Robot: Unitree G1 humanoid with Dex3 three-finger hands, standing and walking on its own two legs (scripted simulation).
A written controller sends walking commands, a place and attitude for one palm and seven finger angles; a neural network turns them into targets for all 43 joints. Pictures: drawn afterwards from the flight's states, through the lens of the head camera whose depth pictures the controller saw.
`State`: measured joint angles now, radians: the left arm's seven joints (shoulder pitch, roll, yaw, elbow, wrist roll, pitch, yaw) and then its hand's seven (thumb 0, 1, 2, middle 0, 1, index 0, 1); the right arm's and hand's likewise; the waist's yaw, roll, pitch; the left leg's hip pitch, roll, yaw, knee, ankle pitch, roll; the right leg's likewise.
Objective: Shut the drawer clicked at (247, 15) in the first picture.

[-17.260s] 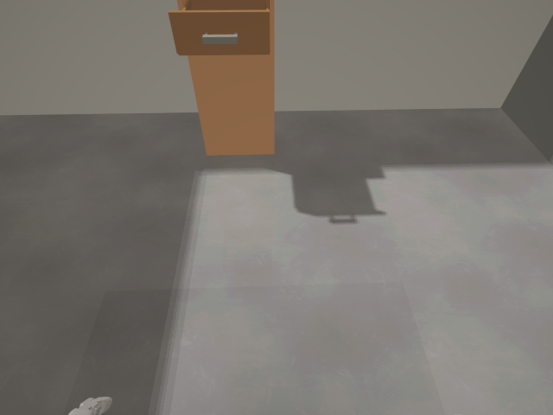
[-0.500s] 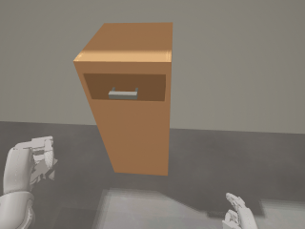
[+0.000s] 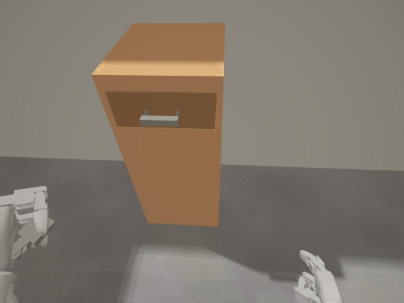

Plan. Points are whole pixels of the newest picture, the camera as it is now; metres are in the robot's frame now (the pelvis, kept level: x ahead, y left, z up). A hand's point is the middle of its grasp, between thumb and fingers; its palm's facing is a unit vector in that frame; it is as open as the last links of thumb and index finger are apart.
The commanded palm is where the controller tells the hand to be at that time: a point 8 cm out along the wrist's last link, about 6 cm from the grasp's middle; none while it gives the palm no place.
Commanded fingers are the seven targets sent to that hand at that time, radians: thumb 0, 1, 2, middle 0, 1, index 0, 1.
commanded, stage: step back with the hand held close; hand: left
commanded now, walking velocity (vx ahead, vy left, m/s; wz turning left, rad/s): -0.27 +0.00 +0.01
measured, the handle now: (160, 116) +0.65 +0.20 +0.00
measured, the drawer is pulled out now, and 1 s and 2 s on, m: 0.00 0.00 0.00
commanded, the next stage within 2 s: stop stepping back and stand still in 1.18 s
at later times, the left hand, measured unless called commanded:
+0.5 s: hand (18, 260) +0.13 +0.26 +0.15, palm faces +0.33 -0.80 -0.50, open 3.2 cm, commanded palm +0.07 +0.31 +0.17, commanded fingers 0.00 0.90 0.90 -1.40 -1.60 -1.40 -1.60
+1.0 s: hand out of the picture +0.08 +0.27 +0.17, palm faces +0.36 -0.81 -0.46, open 3.2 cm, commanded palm +0.00 +0.31 +0.17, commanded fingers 0.00 0.90 0.90 -1.40 -1.60 -1.40 -1.60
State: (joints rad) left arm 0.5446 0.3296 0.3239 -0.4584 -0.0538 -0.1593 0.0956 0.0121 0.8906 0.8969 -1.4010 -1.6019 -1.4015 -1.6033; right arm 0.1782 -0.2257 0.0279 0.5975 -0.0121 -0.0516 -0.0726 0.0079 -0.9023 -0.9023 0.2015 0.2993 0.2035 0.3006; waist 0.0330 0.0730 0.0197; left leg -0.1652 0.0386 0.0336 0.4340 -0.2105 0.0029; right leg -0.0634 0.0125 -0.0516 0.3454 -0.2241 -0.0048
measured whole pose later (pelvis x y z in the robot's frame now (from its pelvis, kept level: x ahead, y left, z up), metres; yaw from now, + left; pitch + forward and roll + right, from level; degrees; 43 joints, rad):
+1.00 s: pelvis -0.12 +0.03 -0.01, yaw +1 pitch +2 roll -5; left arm 0.61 0.44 0.42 -0.62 -0.03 -0.27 0.16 0.01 0.89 0.90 -1.40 -1.60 -1.40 -1.60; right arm 0.24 -0.17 -0.01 0.60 -0.02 -0.09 -0.06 0.01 -0.90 -0.90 0.20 0.30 0.20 0.30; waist -0.04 0.02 0.00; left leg -0.50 0.03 -0.04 0.47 -0.02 0.05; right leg -0.33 0.10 -0.01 0.86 -0.48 0.00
